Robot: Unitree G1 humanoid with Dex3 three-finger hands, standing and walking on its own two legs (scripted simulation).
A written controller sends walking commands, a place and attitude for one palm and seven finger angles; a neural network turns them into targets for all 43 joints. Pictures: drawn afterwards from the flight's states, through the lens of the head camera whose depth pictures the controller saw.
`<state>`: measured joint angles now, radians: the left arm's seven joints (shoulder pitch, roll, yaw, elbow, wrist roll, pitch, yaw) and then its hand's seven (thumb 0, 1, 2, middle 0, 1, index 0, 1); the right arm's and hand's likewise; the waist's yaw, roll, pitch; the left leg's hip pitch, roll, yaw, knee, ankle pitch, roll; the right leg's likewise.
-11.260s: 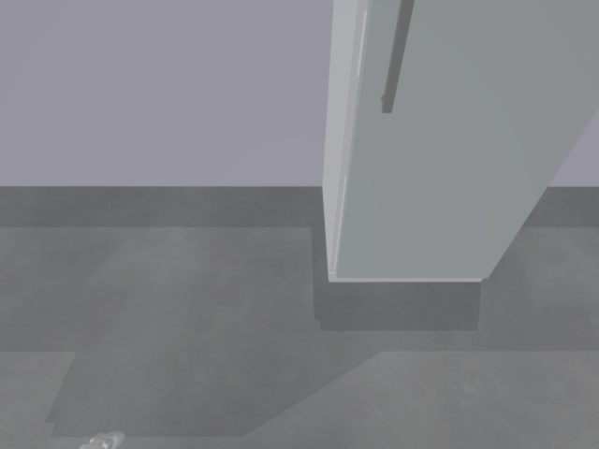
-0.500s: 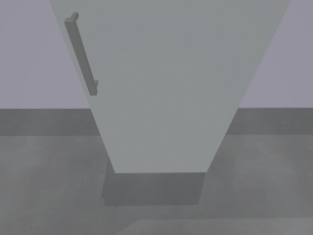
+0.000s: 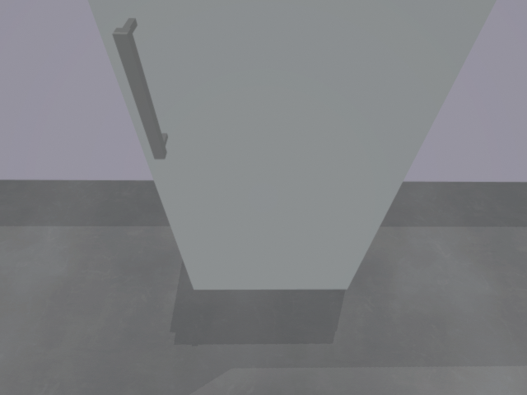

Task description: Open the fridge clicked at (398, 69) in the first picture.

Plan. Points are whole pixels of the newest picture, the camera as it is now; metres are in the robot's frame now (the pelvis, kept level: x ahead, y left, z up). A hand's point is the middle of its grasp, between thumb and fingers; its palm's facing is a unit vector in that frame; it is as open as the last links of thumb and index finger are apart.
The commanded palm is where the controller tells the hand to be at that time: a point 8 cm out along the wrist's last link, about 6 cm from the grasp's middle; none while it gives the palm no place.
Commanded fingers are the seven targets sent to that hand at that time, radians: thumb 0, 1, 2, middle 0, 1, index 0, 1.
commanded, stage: look again from close up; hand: left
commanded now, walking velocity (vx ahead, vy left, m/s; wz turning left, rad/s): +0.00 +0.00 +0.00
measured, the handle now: (147, 96) +0.53 +0.24 +0.17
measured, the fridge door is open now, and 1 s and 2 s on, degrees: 0 0 0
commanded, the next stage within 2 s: raise the hand to about handle height in 0.20 s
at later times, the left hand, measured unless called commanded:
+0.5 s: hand (137, 320) +0.21 +0.20 +0.02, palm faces +0.26 -0.96 -0.07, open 7.6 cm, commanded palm +0.11 +0.24 -0.04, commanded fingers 0.00 0.64 0.79 -0.22 -0.47 -0.22 -0.47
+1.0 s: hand (125, 331) +0.19 +0.20 +0.04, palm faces -0.07 -0.99 -0.11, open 10.3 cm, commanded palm +0.14 +0.28 +0.05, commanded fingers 0.00 0.06 0.54 -0.26 -0.84 -0.26 -0.84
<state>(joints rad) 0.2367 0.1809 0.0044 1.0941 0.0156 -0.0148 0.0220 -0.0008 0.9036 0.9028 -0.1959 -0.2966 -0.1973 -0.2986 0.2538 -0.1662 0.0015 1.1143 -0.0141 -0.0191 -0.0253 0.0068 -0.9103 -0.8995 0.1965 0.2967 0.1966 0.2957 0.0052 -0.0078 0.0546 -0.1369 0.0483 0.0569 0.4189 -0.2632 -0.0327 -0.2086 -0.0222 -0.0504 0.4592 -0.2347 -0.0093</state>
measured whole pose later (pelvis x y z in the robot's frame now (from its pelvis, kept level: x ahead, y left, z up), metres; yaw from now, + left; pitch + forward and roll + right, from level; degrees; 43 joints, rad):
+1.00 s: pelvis -0.03 +0.01 -0.05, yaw +3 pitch +5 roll -1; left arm 0.29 0.28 0.16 -0.08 -0.27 -0.28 -0.33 0.00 0.28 0.64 -0.24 -0.69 -0.24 -0.70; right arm 0.21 -0.19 0.06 0.57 0.05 -0.22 -0.07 0.02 -0.90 -0.90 0.20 0.30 0.20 0.30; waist 0.02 0.04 -0.06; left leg -0.58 0.05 -0.02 0.94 -0.46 -0.02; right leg -0.58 -0.05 -0.10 0.89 -0.40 0.00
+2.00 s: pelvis -0.01 +0.01 +0.00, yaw +3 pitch -3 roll -1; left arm -0.21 0.51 0.47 0.17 -0.33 0.25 -0.44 -0.02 -0.50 0.30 -0.30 -1.20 -0.30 -1.20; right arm 0.23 -0.27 0.09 0.60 0.09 -0.22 -0.11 0.02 -0.90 -0.90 0.20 0.30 0.20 0.30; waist 0.06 0.07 -0.01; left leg -0.17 0.03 0.01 0.50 -0.29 -0.01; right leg -0.19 -0.04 -0.09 0.48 -0.24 0.01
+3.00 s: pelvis -0.02 +0.01 +0.00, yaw +2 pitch -2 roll +0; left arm -0.43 0.50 0.44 0.46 -0.27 0.17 -0.39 -0.02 -0.50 0.30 -0.30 -1.20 -0.30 -1.20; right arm 0.25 -0.28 0.08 0.61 0.09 -0.19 -0.12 0.02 -0.90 -0.90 0.20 0.30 0.20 0.30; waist 0.01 0.05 -0.02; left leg -0.19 0.04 0.02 0.48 -0.26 -0.02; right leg -0.23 -0.03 -0.07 0.48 -0.22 0.00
